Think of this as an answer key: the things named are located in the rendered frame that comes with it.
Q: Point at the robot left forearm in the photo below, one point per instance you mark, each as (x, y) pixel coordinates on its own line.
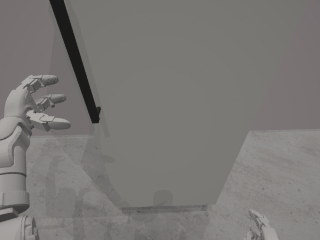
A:
(14, 141)

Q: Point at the left robot upper arm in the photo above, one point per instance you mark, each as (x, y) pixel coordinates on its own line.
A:
(19, 228)

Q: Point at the left robot hand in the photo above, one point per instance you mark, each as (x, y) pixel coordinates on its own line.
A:
(21, 104)

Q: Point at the fridge door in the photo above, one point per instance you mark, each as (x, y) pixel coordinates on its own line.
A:
(179, 84)

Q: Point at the right robot hand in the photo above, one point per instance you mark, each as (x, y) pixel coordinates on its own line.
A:
(263, 224)

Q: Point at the handle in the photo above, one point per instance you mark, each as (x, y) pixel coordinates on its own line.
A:
(64, 24)

